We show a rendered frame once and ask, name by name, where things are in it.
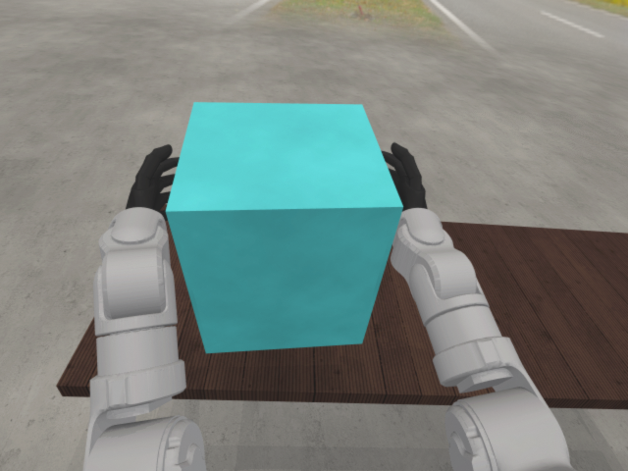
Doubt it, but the left robot hand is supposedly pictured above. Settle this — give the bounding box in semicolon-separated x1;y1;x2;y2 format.
126;144;180;221

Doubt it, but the robot left forearm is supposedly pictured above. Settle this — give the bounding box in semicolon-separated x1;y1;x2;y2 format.
82;207;186;471

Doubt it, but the carton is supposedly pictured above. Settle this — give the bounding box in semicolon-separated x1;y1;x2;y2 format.
166;102;403;353

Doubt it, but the table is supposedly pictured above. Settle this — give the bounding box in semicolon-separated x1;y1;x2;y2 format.
56;204;628;409

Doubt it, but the right robot upper arm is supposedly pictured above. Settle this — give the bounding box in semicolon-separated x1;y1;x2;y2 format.
445;387;577;471

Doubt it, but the right robot hand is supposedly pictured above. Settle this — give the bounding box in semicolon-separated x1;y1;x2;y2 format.
382;142;428;211

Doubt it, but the robot right forearm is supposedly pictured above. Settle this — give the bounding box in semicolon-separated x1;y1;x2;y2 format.
391;208;570;462

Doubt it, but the left robot upper arm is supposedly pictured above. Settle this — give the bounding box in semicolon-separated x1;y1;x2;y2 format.
85;415;206;471

